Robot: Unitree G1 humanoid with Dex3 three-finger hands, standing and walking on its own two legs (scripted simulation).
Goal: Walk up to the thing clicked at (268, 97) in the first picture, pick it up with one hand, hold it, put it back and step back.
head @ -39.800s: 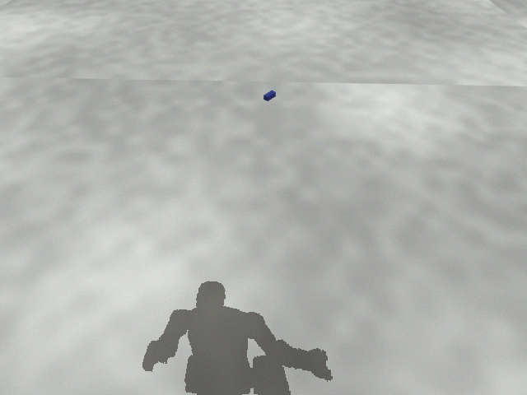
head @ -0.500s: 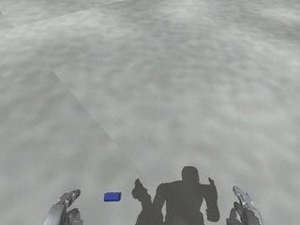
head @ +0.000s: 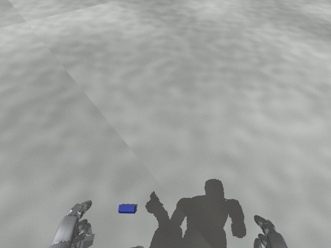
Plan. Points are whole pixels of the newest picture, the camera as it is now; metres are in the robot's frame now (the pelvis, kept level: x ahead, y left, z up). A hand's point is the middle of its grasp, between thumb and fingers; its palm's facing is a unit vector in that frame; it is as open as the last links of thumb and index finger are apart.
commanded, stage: stand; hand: left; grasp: from above
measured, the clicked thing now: (127, 209) +0.44 +0.23 -0.71
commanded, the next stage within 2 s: none
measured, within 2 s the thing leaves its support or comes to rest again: neither
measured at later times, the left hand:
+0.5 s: hand out of the picture +0.06 +0.25 -0.11, palm faces +0.03 -0.95 -0.32, open 7.4 cm
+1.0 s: hand out of the picture +0.03 +0.25 -0.11, palm faces +0.01 -0.94 -0.34, open 7.4 cm
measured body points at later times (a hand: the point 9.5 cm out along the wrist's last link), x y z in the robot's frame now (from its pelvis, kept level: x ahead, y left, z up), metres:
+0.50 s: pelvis +0.00 +0.02 +0.05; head +0.00 +0.02 +0.50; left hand +0.06 +0.29 -0.09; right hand +0.08 -0.26 -0.09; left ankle +0.02 +0.12 -0.69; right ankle +0.01 -0.12 -0.69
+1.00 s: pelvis -0.01 +0.01 +0.06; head -0.02 +0.00 +0.51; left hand +0.03 +0.30 -0.08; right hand +0.05 -0.28 -0.08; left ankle +0.02 +0.12 -0.69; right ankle +0.01 -0.12 -0.69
